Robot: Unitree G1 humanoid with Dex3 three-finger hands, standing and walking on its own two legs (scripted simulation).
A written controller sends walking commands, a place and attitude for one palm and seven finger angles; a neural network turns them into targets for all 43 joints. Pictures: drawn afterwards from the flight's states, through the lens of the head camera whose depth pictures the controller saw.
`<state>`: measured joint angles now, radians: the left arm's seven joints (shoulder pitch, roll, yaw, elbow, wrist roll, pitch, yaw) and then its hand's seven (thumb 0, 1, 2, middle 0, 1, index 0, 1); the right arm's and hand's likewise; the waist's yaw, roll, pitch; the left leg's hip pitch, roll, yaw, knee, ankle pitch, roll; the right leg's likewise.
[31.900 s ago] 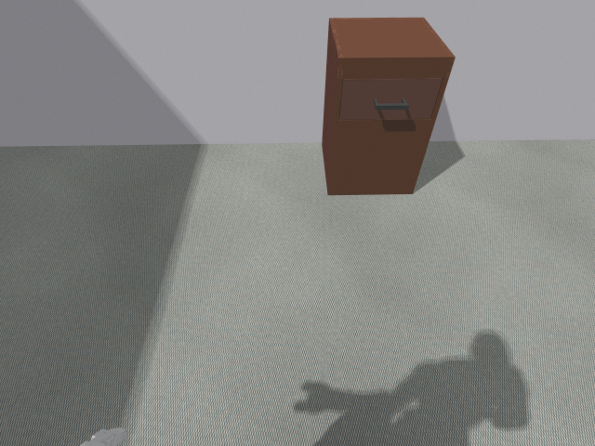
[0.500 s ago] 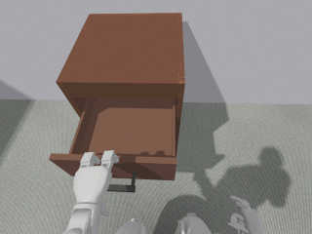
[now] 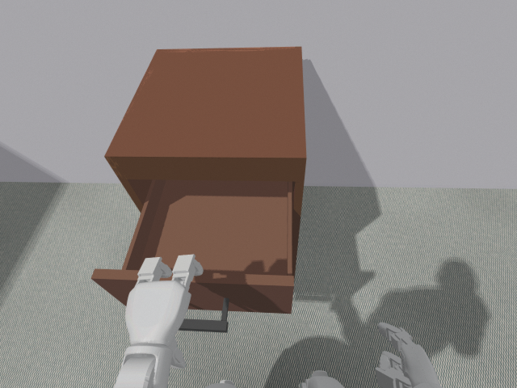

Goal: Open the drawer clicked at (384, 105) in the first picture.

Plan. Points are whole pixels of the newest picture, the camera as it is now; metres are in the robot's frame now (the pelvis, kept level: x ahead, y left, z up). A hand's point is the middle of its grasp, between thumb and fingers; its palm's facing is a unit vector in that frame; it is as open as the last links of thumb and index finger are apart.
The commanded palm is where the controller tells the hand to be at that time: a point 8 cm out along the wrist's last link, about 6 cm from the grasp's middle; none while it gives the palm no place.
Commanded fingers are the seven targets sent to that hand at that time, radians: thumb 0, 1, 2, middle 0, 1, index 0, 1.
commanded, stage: lift the hand off the handle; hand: left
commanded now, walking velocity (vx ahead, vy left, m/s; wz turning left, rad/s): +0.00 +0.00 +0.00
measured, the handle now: (196, 314) +0.28 +0.16 -0.18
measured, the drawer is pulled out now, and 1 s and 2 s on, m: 0.24 0.24 0.24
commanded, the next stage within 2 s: draw the hand back to the body in 0.10 s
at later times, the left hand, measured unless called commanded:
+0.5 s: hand (138, 314) +0.22 +0.19 +0.02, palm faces +0.05 -0.12 -0.99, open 13.8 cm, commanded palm +0.19 +0.19 +0.07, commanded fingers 0.00 -0.50 0.30 -0.30 -1.20 -0.30 -1.20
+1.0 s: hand (107, 297) +0.21 +0.18 +0.12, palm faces +0.23 -0.89 -0.39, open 13.4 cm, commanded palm +0.17 +0.24 +0.16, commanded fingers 0.00 -0.12 0.47 -0.27 -0.95 -0.27 -0.95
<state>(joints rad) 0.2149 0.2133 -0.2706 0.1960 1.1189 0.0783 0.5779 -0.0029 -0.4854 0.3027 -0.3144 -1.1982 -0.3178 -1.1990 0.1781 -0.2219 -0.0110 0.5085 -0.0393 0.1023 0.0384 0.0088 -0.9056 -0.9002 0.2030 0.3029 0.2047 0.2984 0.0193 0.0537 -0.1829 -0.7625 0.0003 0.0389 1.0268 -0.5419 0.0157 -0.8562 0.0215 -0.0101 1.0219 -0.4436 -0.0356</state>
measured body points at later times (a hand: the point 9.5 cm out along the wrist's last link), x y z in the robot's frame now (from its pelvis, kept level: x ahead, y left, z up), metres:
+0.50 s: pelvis +0.00 -0.01 +0.02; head +0.03 -0.05 +0.47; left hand +0.21 +0.19 +0.07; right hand +0.18 -0.24 -0.09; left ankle -0.03 +0.11 -0.67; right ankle +0.03 -0.10 -0.67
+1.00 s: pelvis +0.03 +0.00 +0.05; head +0.01 -0.03 +0.50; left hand +0.19 +0.23 +0.15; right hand +0.22 -0.20 -0.03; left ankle -0.03 +0.11 -0.67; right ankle +0.03 -0.10 -0.67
